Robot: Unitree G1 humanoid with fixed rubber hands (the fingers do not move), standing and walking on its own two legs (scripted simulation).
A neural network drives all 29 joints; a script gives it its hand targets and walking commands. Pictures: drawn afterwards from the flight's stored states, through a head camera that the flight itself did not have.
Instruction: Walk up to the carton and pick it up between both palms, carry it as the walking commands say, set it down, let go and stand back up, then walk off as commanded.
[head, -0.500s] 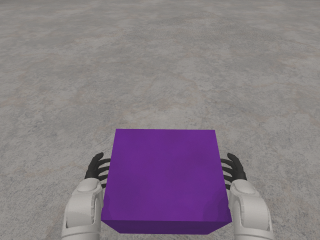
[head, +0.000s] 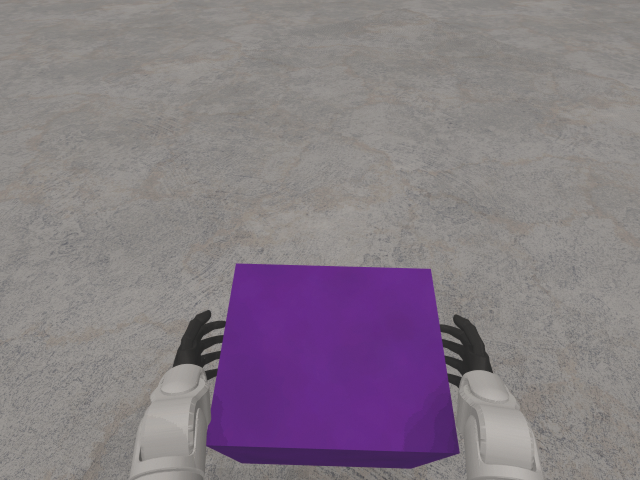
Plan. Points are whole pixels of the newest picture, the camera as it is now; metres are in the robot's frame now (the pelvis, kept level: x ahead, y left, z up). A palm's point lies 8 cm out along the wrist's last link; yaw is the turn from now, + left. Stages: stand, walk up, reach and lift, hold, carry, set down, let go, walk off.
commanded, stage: carry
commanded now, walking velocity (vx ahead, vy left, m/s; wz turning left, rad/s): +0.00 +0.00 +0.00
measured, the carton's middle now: (329, 373) +0.32 +0.01 -0.07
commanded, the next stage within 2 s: hold in 1.18 s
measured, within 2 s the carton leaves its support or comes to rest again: neither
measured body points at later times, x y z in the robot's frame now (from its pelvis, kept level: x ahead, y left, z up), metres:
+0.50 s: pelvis -0.01 +0.00 +0.00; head -0.04 +0.00 +0.45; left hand +0.27 +0.18 +0.02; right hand +0.26 -0.18 +0.01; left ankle -0.01 +0.13 -0.73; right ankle +0.06 -0.14 -0.73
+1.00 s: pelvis -0.02 +0.01 +0.00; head -0.04 +0.00 +0.45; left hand +0.27 +0.19 +0.02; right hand +0.27 -0.17 +0.02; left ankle -0.01 +0.13 -0.73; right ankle +0.06 -0.14 -0.73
